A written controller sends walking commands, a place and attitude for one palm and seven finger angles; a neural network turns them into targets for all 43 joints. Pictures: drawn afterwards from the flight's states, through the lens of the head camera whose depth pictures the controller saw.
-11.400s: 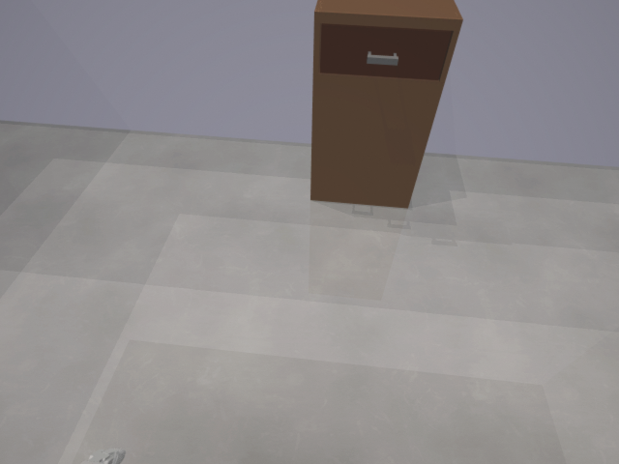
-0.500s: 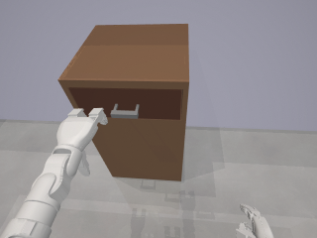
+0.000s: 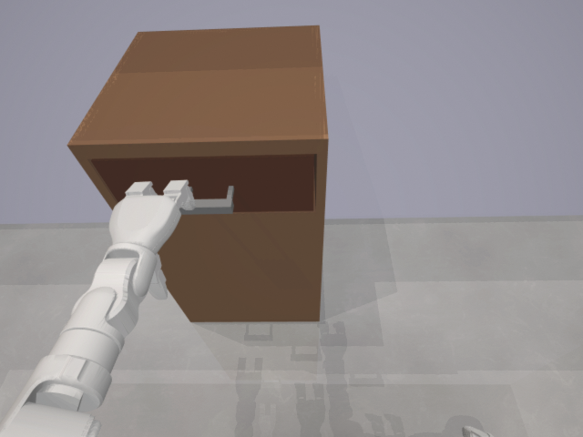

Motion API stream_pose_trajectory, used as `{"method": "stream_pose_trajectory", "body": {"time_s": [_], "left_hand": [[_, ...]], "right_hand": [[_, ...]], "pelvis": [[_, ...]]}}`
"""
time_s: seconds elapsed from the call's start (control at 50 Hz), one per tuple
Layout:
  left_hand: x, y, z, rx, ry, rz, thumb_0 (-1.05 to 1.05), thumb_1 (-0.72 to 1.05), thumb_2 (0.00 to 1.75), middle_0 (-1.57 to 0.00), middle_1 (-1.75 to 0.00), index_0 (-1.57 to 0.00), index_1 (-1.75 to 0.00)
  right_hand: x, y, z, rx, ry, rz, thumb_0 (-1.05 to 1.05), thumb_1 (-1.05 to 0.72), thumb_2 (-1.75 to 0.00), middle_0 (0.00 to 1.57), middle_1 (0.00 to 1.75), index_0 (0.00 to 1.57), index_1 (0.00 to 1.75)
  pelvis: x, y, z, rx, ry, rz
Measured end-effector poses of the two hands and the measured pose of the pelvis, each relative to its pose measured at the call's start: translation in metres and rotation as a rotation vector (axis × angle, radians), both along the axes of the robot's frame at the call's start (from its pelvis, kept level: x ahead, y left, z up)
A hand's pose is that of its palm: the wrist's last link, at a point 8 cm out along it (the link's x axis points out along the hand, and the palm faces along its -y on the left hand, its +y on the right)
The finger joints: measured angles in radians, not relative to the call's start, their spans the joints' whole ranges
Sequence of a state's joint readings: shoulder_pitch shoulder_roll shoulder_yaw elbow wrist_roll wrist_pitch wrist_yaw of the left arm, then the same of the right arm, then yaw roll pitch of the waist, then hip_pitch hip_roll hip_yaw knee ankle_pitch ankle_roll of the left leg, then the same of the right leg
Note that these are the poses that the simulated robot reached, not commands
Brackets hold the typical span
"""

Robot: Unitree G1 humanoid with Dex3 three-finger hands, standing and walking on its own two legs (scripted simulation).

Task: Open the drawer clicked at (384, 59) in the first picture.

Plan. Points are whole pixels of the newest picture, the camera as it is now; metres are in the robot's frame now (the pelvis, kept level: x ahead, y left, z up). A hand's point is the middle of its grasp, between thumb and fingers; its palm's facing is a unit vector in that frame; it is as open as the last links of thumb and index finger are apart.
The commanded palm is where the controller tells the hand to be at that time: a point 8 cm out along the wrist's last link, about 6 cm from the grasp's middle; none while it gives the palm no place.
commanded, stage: move the hooked fingers above the handle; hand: left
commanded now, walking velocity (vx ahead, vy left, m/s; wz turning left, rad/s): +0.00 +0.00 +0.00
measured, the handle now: (208, 198) +0.54 +0.21 -0.05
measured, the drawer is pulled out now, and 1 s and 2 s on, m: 0.00 0.00 0.00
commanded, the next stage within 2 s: none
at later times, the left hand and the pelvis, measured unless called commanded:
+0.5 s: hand (183, 217) +0.44 +0.22 +0.02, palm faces -0.04 -0.02 -1.00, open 13.8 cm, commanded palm +0.43 +0.22 +0.07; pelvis +0.00 +0.01 -0.01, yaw -1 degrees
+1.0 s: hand (194, 205) +0.48 +0.21 +0.00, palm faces -0.05 -0.02 -1.00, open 13.8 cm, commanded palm +0.46 +0.21 +0.06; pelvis +0.00 +0.01 -0.02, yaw -2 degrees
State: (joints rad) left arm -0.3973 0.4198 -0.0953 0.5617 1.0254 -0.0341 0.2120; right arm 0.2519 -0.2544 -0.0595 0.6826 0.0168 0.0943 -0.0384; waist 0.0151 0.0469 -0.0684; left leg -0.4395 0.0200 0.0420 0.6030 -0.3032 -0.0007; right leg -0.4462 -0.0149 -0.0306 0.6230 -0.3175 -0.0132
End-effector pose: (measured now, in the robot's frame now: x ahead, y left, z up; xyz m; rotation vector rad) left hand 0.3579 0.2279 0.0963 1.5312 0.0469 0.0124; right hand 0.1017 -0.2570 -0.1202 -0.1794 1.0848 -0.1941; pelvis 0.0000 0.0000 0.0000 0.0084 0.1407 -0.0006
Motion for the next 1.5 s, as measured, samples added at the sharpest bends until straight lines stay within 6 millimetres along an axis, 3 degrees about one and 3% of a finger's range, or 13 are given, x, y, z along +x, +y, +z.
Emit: {"method": "stream_pose_trajectory", "body": {"time_s": [0.26, 0.7, 0.9, 1.06, 1.32, 1.5], "left_hand": [[0.037, -0.005, -0.012, 0.016, 0.003, -0.006, 0.00, -0.49, 0.30, -0.32, -1.20, -0.32, -1.20], [0.091, -0.016, -0.033, 0.027, 0.016, -0.007, 0.00, -0.49, 0.30, -0.32, -1.20, -0.32, -1.20], [0.108, -0.026, -0.040, 0.011, 0.015, -0.006, 0.00, -0.49, 0.30, -0.32, -1.20, -0.32, -1.20], [0.102, -0.015, -0.041, 0.026, 0.038, 0.015, 0.00, -0.49, 0.30, -0.32, -1.20, -0.32, -1.20], [0.099, -0.031, -0.035, 0.022, -0.012, -0.006, 0.00, -0.49, 0.30, -0.32, -1.20, -0.32, -1.20], [0.096, -0.018, -0.035, 0.027, 0.056, 0.038, 0.00, -0.49, 0.30, -0.31, -1.20, -0.32, -1.20]], "right_hand": [[-0.020, 0.003, -0.005, -0.003, 0.043, -0.037, 0.01, -0.90, -0.90, 0.20, 0.30, 0.20, 0.30], [-0.096, 0.000, -0.014, -0.034, 0.230, -0.132, 0.01, -0.90, -0.90, 0.20, 0.30, 0.20, 0.30], [-0.115, 0.004, -0.016, -0.031, 0.275, -0.168, 0.01, -0.90, -0.90, 0.20, 0.30, 0.20, 0.30], [-0.109, 0.007, -0.016, -0.016, 0.278, -0.165, 0.01, -0.90, -0.90, 0.20, 0.30, 0.20, 0.30], [-0.067, 0.002, -0.017, -0.017, 0.194, -0.110, 0.01, -0.90, -0.90, 0.20, 0.30, 0.20, 0.30], [-0.058, -0.002, -0.013, -0.019, 0.170, -0.113, 0.00, -0.90, -0.90, 0.20, 0.30, 0.20, 0.30]], "pelvis": [[-0.003, 0.005, -0.006, -0.005, 0.050, -0.003], [-0.003, 0.013, -0.017, -0.019, 0.152, -0.012], [-0.001, 0.015, -0.020, -0.020, 0.182, -0.027], [0.003, 0.015, -0.017, -0.021, 0.176, -0.026], [0.006, 0.011, -0.017, -0.020, 0.163, -0.010], [0.009, 0.006, -0.013, -0.015, 0.151, -0.016]]}}
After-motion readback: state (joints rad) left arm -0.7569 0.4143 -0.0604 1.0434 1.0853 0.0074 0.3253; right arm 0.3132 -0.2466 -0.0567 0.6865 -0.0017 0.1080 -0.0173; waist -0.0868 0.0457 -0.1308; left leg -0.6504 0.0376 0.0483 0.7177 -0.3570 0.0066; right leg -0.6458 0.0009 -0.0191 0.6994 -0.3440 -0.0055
